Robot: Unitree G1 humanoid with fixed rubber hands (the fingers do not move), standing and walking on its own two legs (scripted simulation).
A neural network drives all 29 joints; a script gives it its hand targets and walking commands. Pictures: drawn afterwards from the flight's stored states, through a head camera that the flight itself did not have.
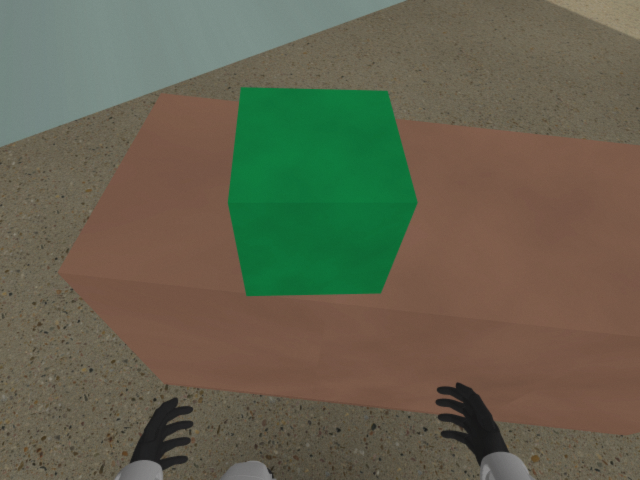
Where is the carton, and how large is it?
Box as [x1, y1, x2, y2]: [228, 87, 417, 295]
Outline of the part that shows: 241,87 228,205 246,295 380,292 417,202 387,91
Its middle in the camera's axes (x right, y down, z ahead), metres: -0.01 -0.07 +0.61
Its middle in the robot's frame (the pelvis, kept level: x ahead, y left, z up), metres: +0.51 +0.04 +0.01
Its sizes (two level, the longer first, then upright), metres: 0.229 0.224 0.232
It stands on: a pedestal, 0.66 m high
